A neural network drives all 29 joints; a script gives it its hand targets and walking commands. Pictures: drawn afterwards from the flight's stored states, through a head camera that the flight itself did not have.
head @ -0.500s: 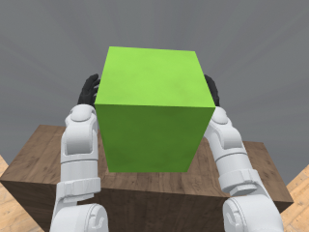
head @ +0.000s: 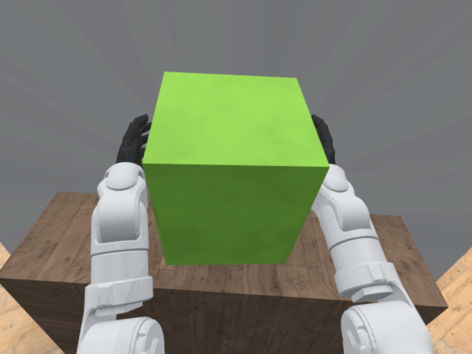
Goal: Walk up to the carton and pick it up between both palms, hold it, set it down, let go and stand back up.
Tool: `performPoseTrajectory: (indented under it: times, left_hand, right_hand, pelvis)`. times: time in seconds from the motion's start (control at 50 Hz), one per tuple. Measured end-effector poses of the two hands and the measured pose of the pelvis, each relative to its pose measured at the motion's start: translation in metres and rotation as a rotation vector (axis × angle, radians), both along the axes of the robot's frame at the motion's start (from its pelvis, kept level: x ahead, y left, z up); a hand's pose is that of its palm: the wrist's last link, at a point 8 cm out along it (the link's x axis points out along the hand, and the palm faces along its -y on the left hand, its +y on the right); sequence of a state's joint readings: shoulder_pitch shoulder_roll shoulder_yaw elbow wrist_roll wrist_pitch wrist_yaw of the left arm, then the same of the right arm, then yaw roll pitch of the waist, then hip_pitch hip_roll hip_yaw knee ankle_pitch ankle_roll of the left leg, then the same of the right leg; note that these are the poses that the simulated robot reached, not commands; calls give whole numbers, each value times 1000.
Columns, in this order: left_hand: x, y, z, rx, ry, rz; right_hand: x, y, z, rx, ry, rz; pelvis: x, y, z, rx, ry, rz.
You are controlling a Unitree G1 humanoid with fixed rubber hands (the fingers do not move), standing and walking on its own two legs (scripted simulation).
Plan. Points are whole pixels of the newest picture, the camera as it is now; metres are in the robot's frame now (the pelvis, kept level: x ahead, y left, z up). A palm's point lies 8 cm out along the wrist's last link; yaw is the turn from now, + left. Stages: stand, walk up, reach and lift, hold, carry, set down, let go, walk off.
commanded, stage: hold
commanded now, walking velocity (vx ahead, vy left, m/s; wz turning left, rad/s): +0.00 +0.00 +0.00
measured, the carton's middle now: (229, 174) +0.36 +0.00 +0.16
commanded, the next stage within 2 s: none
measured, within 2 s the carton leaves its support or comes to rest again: neither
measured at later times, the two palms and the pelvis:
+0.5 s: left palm (129, 161) +0.36 +0.15 +0.19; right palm (317, 158) +0.37 -0.15 +0.20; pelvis +0.00 +0.00 +0.00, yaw +0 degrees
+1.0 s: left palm (132, 165) +0.36 +0.15 +0.19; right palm (318, 163) +0.36 -0.15 +0.19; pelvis +0.00 +0.00 +0.00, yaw +0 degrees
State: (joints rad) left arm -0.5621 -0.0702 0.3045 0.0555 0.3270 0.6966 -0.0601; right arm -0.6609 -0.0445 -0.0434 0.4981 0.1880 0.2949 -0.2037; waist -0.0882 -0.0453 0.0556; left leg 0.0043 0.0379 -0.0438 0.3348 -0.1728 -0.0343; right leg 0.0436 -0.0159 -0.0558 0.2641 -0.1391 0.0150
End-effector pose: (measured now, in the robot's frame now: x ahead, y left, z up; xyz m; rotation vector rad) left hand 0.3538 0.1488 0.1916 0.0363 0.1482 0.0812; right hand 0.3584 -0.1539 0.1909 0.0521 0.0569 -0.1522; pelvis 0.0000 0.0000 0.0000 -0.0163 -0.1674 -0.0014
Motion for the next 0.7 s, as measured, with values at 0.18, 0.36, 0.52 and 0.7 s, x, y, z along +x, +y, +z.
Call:
performPoseTrajectory:
  times: [0.18, 0.36, 0.52, 0.7]
  left_hand:
    - [-2, -2, 2, 5, 8, 5]
    - [2, 1, 0, -10, 27, 10]
    - [5, 4, 2, -4, 8, 9]
    - [5, 4, -2, 5, 13, 4]
  right_hand:
    - [-1, -2, -2, -1, 7, 2]
    - [4, 1, 1, -15, 25, 6]
    - [8, 4, 5, -16, 6, 9]
    - [7, 4, -2, -9, 10, 5]
  pelvis:
    - [-4, -2, 0, 3, 2, 0]
    - [-6, -5, 0, 6, 11, 2]
    - [-2, -2, 0, 4, 17, 7]
    - [4, 2, 0, 1, 7, 6]
